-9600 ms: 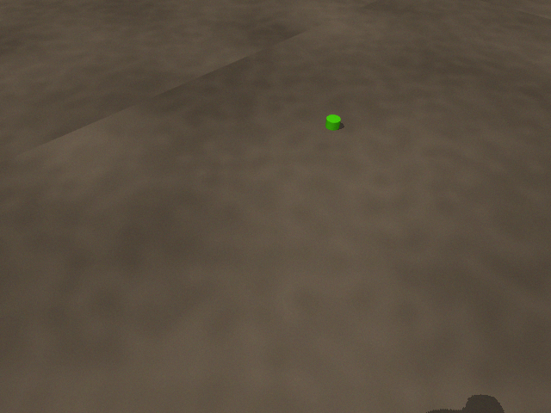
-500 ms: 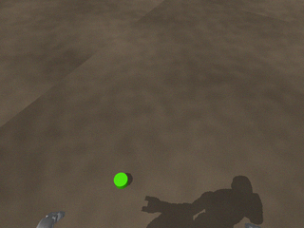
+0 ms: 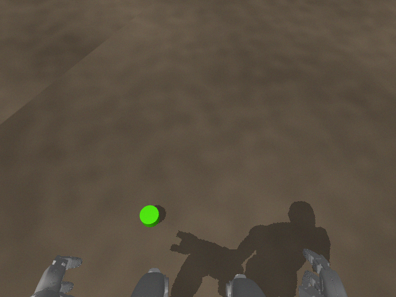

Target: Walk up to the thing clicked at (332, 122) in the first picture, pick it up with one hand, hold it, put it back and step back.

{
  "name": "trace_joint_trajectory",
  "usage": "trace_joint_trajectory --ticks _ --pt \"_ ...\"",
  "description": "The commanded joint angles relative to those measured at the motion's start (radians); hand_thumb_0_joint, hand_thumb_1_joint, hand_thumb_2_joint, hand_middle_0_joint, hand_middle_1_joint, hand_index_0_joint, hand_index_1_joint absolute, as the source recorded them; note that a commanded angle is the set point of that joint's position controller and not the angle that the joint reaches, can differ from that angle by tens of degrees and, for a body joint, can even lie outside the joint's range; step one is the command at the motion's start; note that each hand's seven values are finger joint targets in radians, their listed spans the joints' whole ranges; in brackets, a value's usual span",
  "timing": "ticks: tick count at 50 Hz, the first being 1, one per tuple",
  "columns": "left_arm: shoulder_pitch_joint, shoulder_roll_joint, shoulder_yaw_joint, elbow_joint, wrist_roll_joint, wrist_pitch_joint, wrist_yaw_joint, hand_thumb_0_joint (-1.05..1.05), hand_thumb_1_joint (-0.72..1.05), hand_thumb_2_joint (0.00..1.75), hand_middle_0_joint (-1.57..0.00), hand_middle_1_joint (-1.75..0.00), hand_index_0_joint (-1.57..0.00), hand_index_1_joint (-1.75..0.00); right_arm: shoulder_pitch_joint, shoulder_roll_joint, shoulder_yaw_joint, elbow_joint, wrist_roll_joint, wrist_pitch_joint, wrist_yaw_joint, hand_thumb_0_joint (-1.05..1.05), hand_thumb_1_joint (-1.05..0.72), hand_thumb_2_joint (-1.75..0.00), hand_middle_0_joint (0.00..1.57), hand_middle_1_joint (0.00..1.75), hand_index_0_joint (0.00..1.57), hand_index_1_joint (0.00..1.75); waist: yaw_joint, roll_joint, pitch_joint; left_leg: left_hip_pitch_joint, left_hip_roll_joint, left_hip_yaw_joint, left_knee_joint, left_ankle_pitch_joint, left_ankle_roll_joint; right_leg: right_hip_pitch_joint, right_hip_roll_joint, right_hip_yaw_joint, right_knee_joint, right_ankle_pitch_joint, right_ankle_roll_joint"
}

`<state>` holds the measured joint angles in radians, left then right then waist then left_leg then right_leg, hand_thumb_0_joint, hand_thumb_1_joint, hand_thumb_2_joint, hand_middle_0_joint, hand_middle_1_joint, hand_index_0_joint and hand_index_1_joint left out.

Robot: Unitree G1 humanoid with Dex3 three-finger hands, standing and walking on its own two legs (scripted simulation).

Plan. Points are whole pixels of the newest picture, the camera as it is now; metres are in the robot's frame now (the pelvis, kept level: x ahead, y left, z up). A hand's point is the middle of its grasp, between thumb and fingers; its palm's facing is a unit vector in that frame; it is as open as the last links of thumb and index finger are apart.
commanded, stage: rise first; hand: left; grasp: from above
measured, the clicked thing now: (150, 216) +0.46 +0.21 -0.68
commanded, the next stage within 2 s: none
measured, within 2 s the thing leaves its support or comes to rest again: neither
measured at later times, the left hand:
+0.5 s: hand (87, 285) +0.16 +0.27 -0.24, palm faces -0.34 -0.74 -0.57, open 14.2 cm
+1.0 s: hand (113, 241) +0.30 +0.29 -0.43, palm faces -0.48 -0.24 -0.84, open 14.1 cm
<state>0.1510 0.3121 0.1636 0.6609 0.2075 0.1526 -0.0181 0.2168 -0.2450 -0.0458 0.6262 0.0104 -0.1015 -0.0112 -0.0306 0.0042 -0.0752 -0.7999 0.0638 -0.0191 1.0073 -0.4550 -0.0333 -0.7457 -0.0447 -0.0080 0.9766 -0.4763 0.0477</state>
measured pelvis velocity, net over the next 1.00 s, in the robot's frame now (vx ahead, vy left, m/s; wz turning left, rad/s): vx -0.09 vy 0.00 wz -0.06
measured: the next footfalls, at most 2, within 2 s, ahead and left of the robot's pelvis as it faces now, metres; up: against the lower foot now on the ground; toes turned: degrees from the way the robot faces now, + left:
none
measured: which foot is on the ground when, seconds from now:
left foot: down 0.00-1.00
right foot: down 0.00-1.00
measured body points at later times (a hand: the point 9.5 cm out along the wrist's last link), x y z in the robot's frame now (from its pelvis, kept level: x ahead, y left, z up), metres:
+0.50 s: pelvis -0.02 +0.00 -0.10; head +0.12 +0.02 +0.33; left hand +0.18 +0.31 -0.21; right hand +0.18 -0.25 -0.19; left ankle +0.02 +0.14 -0.68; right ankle +0.00 -0.15 -0.68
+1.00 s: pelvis -0.09 +0.00 -0.29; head +0.13 +0.01 +0.10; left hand +0.32 +0.30 -0.38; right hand +0.03 -0.28 -0.43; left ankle +0.02 +0.14 -0.68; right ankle +0.00 -0.15 -0.68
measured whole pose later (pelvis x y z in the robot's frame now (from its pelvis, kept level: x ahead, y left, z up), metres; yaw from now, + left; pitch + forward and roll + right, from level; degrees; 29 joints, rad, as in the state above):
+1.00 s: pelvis -0.09 +0.00 -0.29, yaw -4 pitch +33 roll -4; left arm -0.56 0.59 0.14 0.99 0.96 -0.19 0.15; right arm 0.10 -0.27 -0.05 0.72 -0.05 -0.08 0.08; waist -0.06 0.02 -0.11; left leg -2.06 0.04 -0.14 2.12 -0.64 -0.06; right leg -1.99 -0.01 0.00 2.09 -0.69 0.06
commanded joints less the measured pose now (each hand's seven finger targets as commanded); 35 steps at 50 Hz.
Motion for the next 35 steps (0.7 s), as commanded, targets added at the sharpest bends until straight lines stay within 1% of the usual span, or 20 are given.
trace_joint_trajectory --ticks 1,2,5,8,9,11,14,16,18,19,20,23,24,27,28,29,30,32,34,35 --pt "0.066 0.202 0.066 -0.202 0.019 0.014 0.02 0.0 -0.57 1.03 -0.05 -1.07 -0.03 -1.09 0.01 -0.146 -0.059 -0.147 -0.003 -0.053 -0.02 0.0 -0.88 -0.9 0.2 0.3 0.2 0.3 0.005 0.046 -0.262 0.142 -0.041 0.029 -0.075 0.269 0.032 0.06 0.045 -0.031 -0.077 0.256 -0.052" --pt "0.052 0.184 0.049 -0.239 0.017 0.019 0.017 0.0 -0.58 1.03 -0.06 -1.07 -0.04 -1.09 -0.003 -0.14 -0.054 -0.16 -0.004 -0.059 -0.02 0.0 -0.89 -0.9 0.2 0.3 0.2 0.3 0.0 0.039 -0.262 0.123 -0.04 0.026 -0.061 0.263 0.033 0.045 0.045 -0.032 -0.065 0.251 -0.052" --pt "0.08 0.199 0.064 -0.274 0.036 0.035 0.018 0.0 -0.58 1.02 -0.05 -1.07 -0.04 -1.09 -0.007 -0.14 -0.052 -0.168 -0.008 -0.07 -0.02 0.0 -0.89 -0.9 0.2 0.3 0.2 0.3 0.004 0.059 -0.267 0.092 -0.036 0.02 -0.03 0.246 0.033 0.003 0.046 -0.036 -0.029 0.226 -0.055" --pt "0.121 0.19 0.06 -0.307 0.052 0.045 0.019 0.0 -0.55 1.0 -0.05 -1.09 -0.04 -1.09 -0.005 -0.132 -0.05 -0.18 -0.01 -0.078 -0.021 0.0 -0.88 -0.9 0.2 0.3 0.2 0.3 0.002 0.073 -0.282 0.067 -0.036 0.019 0.003 0.241 0.032 -0.041 0.048 -0.036 0.007 0.217 -0.057" --pt "0.111 0.19 0.057 -0.35 0.053 0.043 0.022 0.0 -0.55 1.0 -0.05 -1.08 -0.04 -1.09 -0.019 -0.128 -0.049 -0.196 -0.011 -0.082 -0.023 0.0 -0.88 -0.9 0.2 0.3 0.2 0.3 0.002 0.077 -0.292 0.054 -0.037 0.018 0.016 0.228 0.033 -0.054 0.049 -0.034 0.015 0.209 -0.057" --pt "0.146 0.185 0.063 -0.343 0.055 0.047 0.026 0.0 -0.55 0.99 -0.05 -1.09 -0.05 -1.09 -0.027 -0.126 -0.047 -0.202 -0.012 -0.09 -0.02 0.0 -0.88 -0.9 0.2 0.3 0.2 0.3 0.004 0.057 -0.286 0.016 -0.039 0.015 0.039 0.21 0.034 -0.072 0.05 -0.038 0.035 0.194 -0.055" --pt "0.063 0.207 0.053 -0.358 0.085 0.031 0.03 0.0 -0.57 1.0 -0.05 -1.08 -0.04 -1.09 -0.034 -0.129 -0.046 -0.2 -0.012 -0.102 -0.022 0.0 -0.88 -0.9 0.2 0.3 0.2 0.3 -0.019 0.07 -0.284 -0.034 -0.037 0.014 0.086 0.165 0.037 -0.147 0.049 -0.031 0.077 0.16 -0.056" --pt "0.042 0.206 0.049 -0.312 0.115 0.005 0.037 0.0 -0.57 1.0 -0.05 -1.08 -0.04 -1.09 -0.035 -0.129 -0.048 -0.191 -0.014 -0.11 -0.018 0.0 -0.87 -0.9 0.2 0.3 0.2 0.3 -0.022 0.054 -0.289 -0.1 -0.04 0.009 0.142 0.151 0.039 -0.202 0.05 -0.032 0.133 0.151 -0.058" --pt "-0.009 0.213 0.032 -0.286 0.153 -0.032 0.038 0.0 -0.55 0.99 -0.04 -1.08 -0.04 -1.09 -0.044 -0.135 -0.051 -0.188 -0.017 -0.121 -0.009 0.0 -0.86 -0.89 0.2 0.3 0.2 0.3 -0.022 0.063 -0.298 -0.159 -0.042 0.011 0.202 0.114 0.041 -0.277 0.047 -0.027 0.193 0.116 -0.059" --pt "-0.04 0.222 0.04 -0.268 0.172 -0.056 0.042 0.0 -0.58 1.01 -0.05 -1.08 -0.04 -1.09 -0.05 -0.141 -0.053 -0.182 -0.015 -0.126 -0.003 0.0 -0.87 -0.89 0.2 0.3 0.2 0.3 -0.02 0.059 -0.312 -0.191 -0.041 0.002 0.226 0.116 0.039 -0.314 0.047 -0.028 0.231 0.113 -0.062" --pt "-0.052 0.232 0.048 -0.241 0.194 -0.078 0.046 0.0 -0.57 1.0 -0.04 -1.09 -0.04 -1.1 -0.051 -0.145 -0.055 -0.17 -0.015 -0.128 0.002 0.0 -0.86 -0.89 0.2 0.3 0.2 0.3 -0.007 0.069 -0.332 -0.218 -0.042 0.0 0.254 0.112 0.037 -0.348 0.044 -0.026 0.27 0.106 -0.063" --pt "-0.138 0.241 0.021 -0.207 0.273 -0.146 0.06 0.0 -0.55 1.01 -0.04 -1.08 -0.03 -1.09 -0.059 -0.161 -0.066 -0.151 -0.015 -0.137 0.017 0.0 -0.84 -0.89 0.2 0.3 0.2 0.3 -0.013 0.081 -0.404 -0.289 -0.041 -0.011 0.339 0.107 0.033 -0.454 0.043 -0.025 0.379 0.101 -0.066" --pt "-0.157 0.269 0.037 -0.204 0.296 -0.167 0.068 0.0 -0.55 1.01 -0.04 -1.08 -0.03 -1.09 -0.064 -0.168 -0.071 -0.145 -0.015 -0.137 0.02 0.0 -0.85 -0.89 0.2 0.3 0.2 0.3 -0.001 0.09 -0.449 -0.295 -0.04 -0.012 0.37 0.119 0.034 -0.481 0.043 -0.022 0.407 0.106 -0.066" --pt "-0.233 0.309 0.045 -0.179 0.366 -0.214 0.099 0.0 -0.56 1.03 -0.04 -1.08 -0.03 -1.1 -0.07 -0.188 -0.082 -0.122 -0.014 -0.132 0.029 0.0 -0.85 -0.89 0.2 0.3 0.2 0.3 0.001 0.103 -0.518 -0.348 -0.038 -0.022 0.445 0.127 0.032 -0.579 0.045 -0.025 0.496 0.106 -0.069" --pt "-0.252 0.331 0.056 -0.165 0.389 -0.225 0.11 0.0 -0.56 1.02 -0.04 -1.09 -0.03 -1.1 -0.072 -0.189 -0.082 -0.11 -0.013 -0.127 0.03 0.0 -0.86 -0.89 0.2 0.3 0.2 0.3 0.013 0.118 -0.542 -0.363 -0.038 -0.019 0.473 0.145 0.031 -0.605 0.045 -0.026 0.523 0.117 -0.069" --pt "-0.269 0.349 0.067 -0.133 0.411 -0.231 0.121 0.0 -0.56 1.03 -0.04 -1.08 -0.03 -1.09 -0.074 -0.198 -0.088 -0.103 -0.016 -0.122 0.033 0.0 -0.86 -0.89 0.2 0.3 0.2 0.3 0.018 0.124 -0.551 -0.383 -0.038 -0.02 0.495 0.13 0.029 -0.639 0.045 -0.026 0.548 0.101 -0.071" --pt "-0.302 0.351 0.063 -0.109 0.436 -0.238 0.131 0.0 -0.57 1.04 -0.04 -1.08 -0.03 -1.09 -0.074 -0.198 -0.085 -0.093 -0.017 -0.116 0.037 0.0 -0.86 -0.89 0.2 0.3 0.2 0.3 0.016 0.128 -0.555 -0.412 -0.038 -0.029 0.513 0.129 0.027 -0.672 0.044 -0.033 0.58 0.097 -0.072" --pt "-0.367 0.376 0.068 -0.107 0.471 -0.251 0.146 0.0 -0.59 1.05 -0.05 -1.08 -0.04 -1.1 -0.064 -0.205 -0.094 -0.074 -0.018 -0.104 0.041 0.0 -0.88 -0.9 0.2 0.3 0.2 0.3 0.023 0.134 -0.626 -0.419 -0.037 -0.029 0.566 0.148 0.027 -0.71 0.044 -0.039 0.627 0.108 -0.073" --pt "-0.457 0.404 0.066 -0.082 0.511 -0.261 0.16 0.0 -0.58 1.05 -0.05 -1.08 -0.04 -1.1 -0.048 -0.208 -0.097 -0.052 -0.025 -0.091 0.048 0.0 -0.87 -0.9 0.2 0.3 0.2 0.3 0.014 0.117 -0.681 -0.46 -0.038 -0.015 0.644 0.179 0.036 -0.715 0.045 -0.038 0.662 0.142 -0.068" --pt "-0.488 0.395 0.052 -0.038 0.529 -0.264 0.164 0.0 -0.59 1.05 -0.05 -1.08 -0.04 -1.1 -0.042 -0.21 -0.096 -0.041 -0.029 -0.084 0.051 0.0 -0.88 -0.9 0.2 0.3 0.2 0.3 0.002 0.085 -0.678 -0.502 -0.038 -0.014 0.679 0.176 0.042 -0.736 0.048 -0.041 0.68 0.143 -0.066"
